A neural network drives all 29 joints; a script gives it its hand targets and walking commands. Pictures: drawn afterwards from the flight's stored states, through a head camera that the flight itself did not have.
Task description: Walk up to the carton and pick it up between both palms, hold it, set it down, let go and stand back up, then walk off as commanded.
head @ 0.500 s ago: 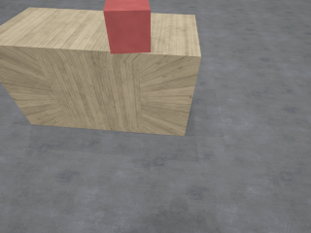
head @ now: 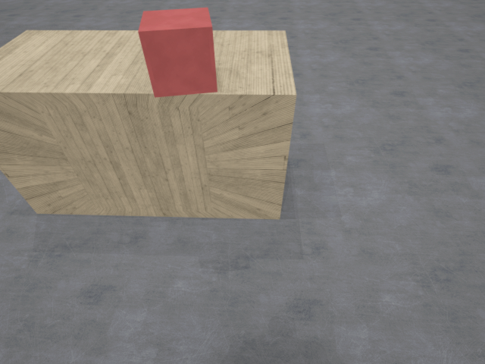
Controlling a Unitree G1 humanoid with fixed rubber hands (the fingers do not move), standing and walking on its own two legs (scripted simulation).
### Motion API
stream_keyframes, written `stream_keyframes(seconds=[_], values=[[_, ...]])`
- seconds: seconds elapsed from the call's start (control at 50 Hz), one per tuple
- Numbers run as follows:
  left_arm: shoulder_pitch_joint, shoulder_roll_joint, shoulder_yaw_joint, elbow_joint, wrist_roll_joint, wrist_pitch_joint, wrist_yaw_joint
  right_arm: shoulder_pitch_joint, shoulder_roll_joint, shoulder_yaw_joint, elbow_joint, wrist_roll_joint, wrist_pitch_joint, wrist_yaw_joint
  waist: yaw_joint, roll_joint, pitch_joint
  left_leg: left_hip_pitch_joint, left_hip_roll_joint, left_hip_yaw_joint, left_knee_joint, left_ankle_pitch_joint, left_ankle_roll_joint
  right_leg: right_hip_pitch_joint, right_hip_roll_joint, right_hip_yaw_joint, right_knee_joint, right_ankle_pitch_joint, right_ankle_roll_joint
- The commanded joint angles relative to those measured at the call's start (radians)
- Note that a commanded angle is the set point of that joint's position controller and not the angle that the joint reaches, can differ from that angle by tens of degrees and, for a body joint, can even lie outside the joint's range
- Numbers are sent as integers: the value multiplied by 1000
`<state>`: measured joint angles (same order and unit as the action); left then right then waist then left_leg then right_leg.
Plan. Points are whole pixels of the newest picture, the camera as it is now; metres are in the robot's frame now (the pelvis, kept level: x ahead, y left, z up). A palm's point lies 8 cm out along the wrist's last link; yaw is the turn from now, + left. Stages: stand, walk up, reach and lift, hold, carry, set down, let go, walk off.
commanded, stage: walk up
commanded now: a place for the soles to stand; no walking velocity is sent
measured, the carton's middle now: (181, 52) +1.08 +0.21 +0.05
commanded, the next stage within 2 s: none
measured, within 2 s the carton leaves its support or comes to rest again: neither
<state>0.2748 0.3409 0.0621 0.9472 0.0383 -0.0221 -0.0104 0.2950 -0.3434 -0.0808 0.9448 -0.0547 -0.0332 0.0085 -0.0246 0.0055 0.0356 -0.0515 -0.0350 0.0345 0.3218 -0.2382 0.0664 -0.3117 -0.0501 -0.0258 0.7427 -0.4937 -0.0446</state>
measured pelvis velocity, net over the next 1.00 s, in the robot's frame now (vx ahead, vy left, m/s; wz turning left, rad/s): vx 0.34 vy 0.07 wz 0.07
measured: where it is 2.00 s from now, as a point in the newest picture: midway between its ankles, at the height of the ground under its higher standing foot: (192, 298)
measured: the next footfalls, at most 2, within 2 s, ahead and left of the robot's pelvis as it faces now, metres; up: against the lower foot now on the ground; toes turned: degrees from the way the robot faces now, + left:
right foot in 0.08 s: +0.13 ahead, -0.13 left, +0.00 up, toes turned -6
left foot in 0.62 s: +0.36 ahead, +0.16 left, +0.00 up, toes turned +11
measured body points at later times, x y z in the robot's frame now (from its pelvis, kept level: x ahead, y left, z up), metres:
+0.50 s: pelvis +0.15 -0.02 -0.01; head +0.16 -0.04 +0.44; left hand +0.15 +0.30 -0.08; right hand +0.27 -0.32 -0.13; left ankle +0.29 +0.17 -0.70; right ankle +0.09 -0.13 -0.74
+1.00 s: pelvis +0.34 +0.07 -0.01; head +0.35 +0.07 +0.43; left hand +0.42 +0.40 -0.09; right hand +0.45 -0.25 -0.10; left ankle +0.32 +0.15 -0.74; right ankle +0.46 -0.06 -0.70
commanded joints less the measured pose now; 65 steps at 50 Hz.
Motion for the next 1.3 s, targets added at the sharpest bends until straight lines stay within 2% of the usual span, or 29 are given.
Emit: stream_keyframes(seconds=[0.0, 0.04, 0.06, 0.08, 0.1, 0.12, 0.16, 0.2, 0.32, 0.4, 0.46, 0.52, 0.58, 0.6, 0.62, 0.64, 0.66, 0.68, 0.72, 0.76, 0.86, 0.94, 0.98, 1.04, 1.06, 1.08, 1.12, 1.16, 1.28], values=[[87, 173, 52, -147, 1, -43, -2, -76, -211, -64, -143, 13, -6, 8, 54, 101, 74, -162, 227, -108, -31, -317, 113, 96, -11, -47, -270, 299, 9], [243, 215, 74, -100, 1, -41, 20, -38, -130, -26, -148, 13, 5, 23, 120, -114, -29, -418, 103, -3, 323, -329, 35, 482, -13, -6, -312, 281, 0], [352, 307, 101, -113, 18, -42, 40, -65, -76, 2, -194, 19, 11, 31, 188, -370, -45, -629, -7, 8, 644, -438, -2, 523, -206, 318, -482, -114, -36], [239, 332, 103, -191, 39, -36, 54, 0, -89, -10, -213, 12, 31, 31, 116, -228, 14, -653, -2, -150, 838, -352, -26, 330, -361, 624, -625, -432, -97], [172, 341, 102, -251, 32, -33, 65, 2, -184, -38, -224, 8, 46, 28, 84, -120, 125, -636, 42, -160, 919, -291, -32, 153, -390, 684, -684, -572, -147], [144, 339, 94, -267, 18, -44, 70, 21, -214, -48, -232, 4, 48, 30, 70, -74, 184, -635, 64, -200, 918, -254, -28, 132, -392, 682, -673, -518, -134], [97, 318, 79, -310, 9, -56, 66, 101, -219, -62, -200, 9, 43, 41, 25, -81, 164, -615, 109, -212, 828, -171, -42, 143, -332, 429, -624, -300, -154], [123, 296, 68, -328, 5, -56, 65, 146, -209, -61, -202, 7, 40, 56, 27, -51, 91, -555, 96, -204, 801, -93, -58, 153, -290, 283, -580, -133, -105], [173, 290, 84, -370, 24, -77, 58, 9, -183, -50, -332, -9, 58, 80, 37, -73, 139, -615, 118, -139, 660, 50, -90, 156, -247, 134, -584, -15, -133], [272, 271, 81, -383, 4, -76, 46, -48, -140, -28, -364, -5, 40, 83, 77, -114, 159, -594, 123, -35, 437, 108, -78, 250, -198, 10, -482, 559, -62], [294, 290, 74, -393, -15, -59, 40, -89, -151, -26, -360, -4, 35, 76, 96, -121, 109, -480, 103, 15, 325, 111, -47, 292, -195, -35, -399, 669, -55], [265, 322, 85, -418, -16, -44, 45, -91, -170, -41, -383, 1, 42, 70, 73, -185, 115, -397, 108, 18, 311, 76, -23, 247, -240, -13, -412, 581, -96], [200, 301, 66, -422, -32, -28, 42, 68, -229, -70, -330, -12, 28, 50, -30, -32, 23, -143, 65, 28, 165, 28, 13, 197, -214, -85, -103, 603, -83], [240, 253, 48, -436, -38, -28, 35, 169, -287, -93, -304, -23, 14, 34, -69, 69, -71, 47, 136, -127, 163, -6, 66, 68, -144, -106, 177, 487, -49], [285, 186, 25, -462, -46, -26, 26, 226, -400, -112, -330, -19, 16, 19, -92, 358, -170, 234, 373, -550, 68, -65, 202, -203, 50, -132, 475, 59, 8], [261, 267, 48, -470, -46, -8, 36, 240, -384, -112, -350, 12, 24, 3, -113, 331, -177, 250, 441, -711, 4, -43, 304, -304, 53, 18, 569, -149, 2], [200, 293, 52, -479, -38, -3, 36, 230, -370, -106, -348, 31, 20, -3, -115, 197, -79, 147, 458, -653, -37, -98, 322, -318, 4, 73, 624, -161, -6], [177, 274, 48, -457, -34, -9, 32, 164, -344, -91, -350, 35, 18, -8, -70, 83, -3, 48, 416, -480, -25, -79, 279, -306, -26, 110, 634, -108, -18], [231, 268, 50, -428, -38, -10, 18, 48, -293, -76, -372, 36, 27, -16, -10, 59, -23, -47, 303, -225, 1, -34, 186, -202, -54, 94, 511, 32, -15], [221, 261, 56, -423, -40, 2, 16, 26, -270, -72, -404, 27, 9, -2, -6, 137, -8, -133, 302, -217, -26, 43, 189, -171, -33, 76, 508, 75, 2], [142, 242, 48, -435, -27, 9, 13, 56, -269, -56, -425, 24, -6, 11, 1, 83, 104, -161, 325, -198, -72, -16, 212, -248, -48, 81, 295, 143, 38], [70, 229, 42, -458, -27, -16, 13, 75, -279, -61, -441, 15, -1, 26, -37, 138, 117, -159, 298, -118, -15, -3, 160, -187, -42, -2, 21, 234, 29], [106, 227, 50, -442, -27, -20, 20, 63, -277, -52, -457, 16, 8, 41, -15, 146, 84, -237, 265, -58, 55, 54, 133, -23, -15, -24, -61, 298, 10], [241, 294, 80, -376, -15, -28, 50, 35, -223, -21, -466, 17, 26, 55, 82, -35, -13, -435, 177, 28, 420, 29, 47, 362, 13, -23, -157, 355, -26], [332, 339, 105, -372, -2, -32, 70, 53, -203, -15, -484, 11, 27, 59, 141, -165, -86, -539, 115, 62, 671, -79, 12, 453, -114, 199, -233, 198, -77], [354, 406, 117, -389, 6, -26, 86, 76, -217, -15, -511, 11, 38, 58, 130, -233, -83, -650, 59, 24, 853, -361, -30, 431, -303, 565, -339, 83, -159], [268, 411, 114, -458, 4, -28, 112, 7, -329, -58, -540, -8, 78, 46, 119, -127, 29, -709, 119, -133, 1056, -373, -49, 273, -451, 805, -432, -3, -332], [212, 390, 91, -477, 1, -35, 116, 42, -314, -67, -516, -5, 71, 47, 77, -43, 15, -668, 150, -135, 1005, -336, -57, 232, -361, 575, -376, 91, -277], [83, 416, 81, -510, 12, -49, 115, 51, -280, -64, -525, 2, 96, 73, 24, -171, 67, -498, 183, -104, 802, -186, -70, -65, -277, 259, -349, 37, -182]])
